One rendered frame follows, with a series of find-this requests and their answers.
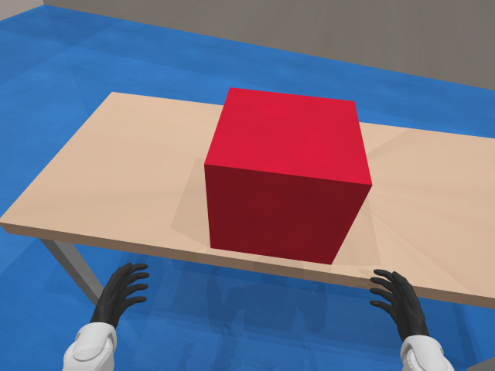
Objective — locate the robot left hand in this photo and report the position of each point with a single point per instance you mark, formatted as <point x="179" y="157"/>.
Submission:
<point x="112" y="302"/>

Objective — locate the table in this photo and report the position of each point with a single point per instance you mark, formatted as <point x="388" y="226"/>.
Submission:
<point x="132" y="179"/>

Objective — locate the robot right hand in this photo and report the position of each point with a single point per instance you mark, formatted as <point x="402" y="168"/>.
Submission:
<point x="405" y="309"/>

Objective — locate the carton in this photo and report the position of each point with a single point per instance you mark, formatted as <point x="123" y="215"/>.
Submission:
<point x="286" y="175"/>

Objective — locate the robot right forearm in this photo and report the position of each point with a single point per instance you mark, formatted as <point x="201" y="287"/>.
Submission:
<point x="423" y="353"/>

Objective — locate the robot left forearm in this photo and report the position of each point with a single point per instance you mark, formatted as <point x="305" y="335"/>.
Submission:
<point x="93" y="349"/>

